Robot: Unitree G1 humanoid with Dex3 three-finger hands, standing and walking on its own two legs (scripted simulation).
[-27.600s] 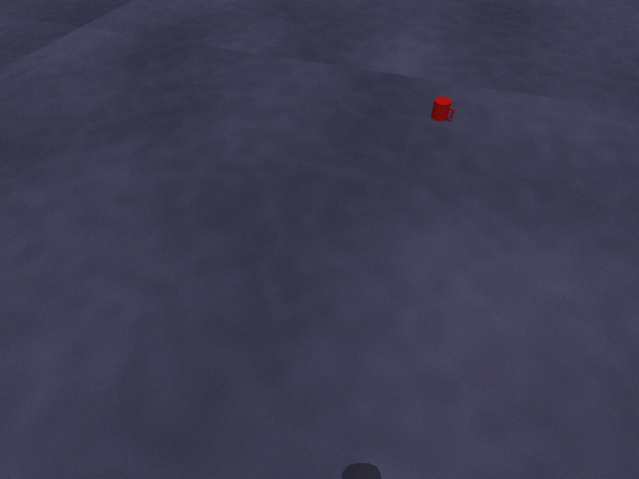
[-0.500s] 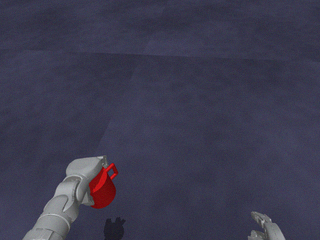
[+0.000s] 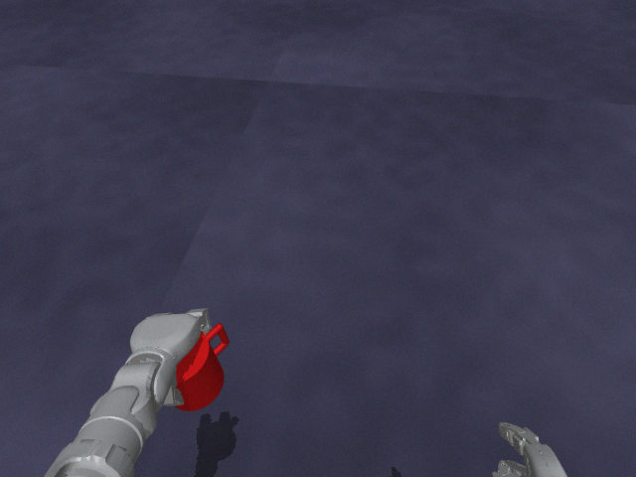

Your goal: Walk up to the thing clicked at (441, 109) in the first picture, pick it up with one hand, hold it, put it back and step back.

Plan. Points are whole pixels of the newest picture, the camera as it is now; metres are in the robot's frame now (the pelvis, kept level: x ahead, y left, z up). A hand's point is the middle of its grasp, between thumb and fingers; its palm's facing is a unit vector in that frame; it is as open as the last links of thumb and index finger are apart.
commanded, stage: crouch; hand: left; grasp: from above
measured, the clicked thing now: (195, 360) +0.32 +0.21 -0.13
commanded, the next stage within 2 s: lower in 1.72 s
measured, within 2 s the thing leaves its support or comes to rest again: neither
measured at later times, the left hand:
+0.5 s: hand (220, 362) +0.39 +0.22 -0.32, palm faces -0.44 +0.03 -0.90, open 11.7 cm
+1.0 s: hand (239, 370) +0.43 +0.22 -0.49, palm faces -0.45 -0.01 -0.89, open 11.7 cm
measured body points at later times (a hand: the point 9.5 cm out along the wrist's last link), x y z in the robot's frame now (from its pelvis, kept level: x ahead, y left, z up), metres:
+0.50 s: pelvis -0.04 +0.01 -0.19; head +0.13 +0.02 +0.23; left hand +0.41 +0.22 -0.27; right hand -0.03 -0.27 -0.31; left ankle +0.03 +0.11 -0.73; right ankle +0.02 -0.13 -0.73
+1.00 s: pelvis -0.05 +0.00 -0.32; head +0.19 +0.04 +0.06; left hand +0.45 +0.22 -0.44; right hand +0.00 -0.28 -0.43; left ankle +0.03 +0.11 -0.73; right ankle +0.02 -0.13 -0.73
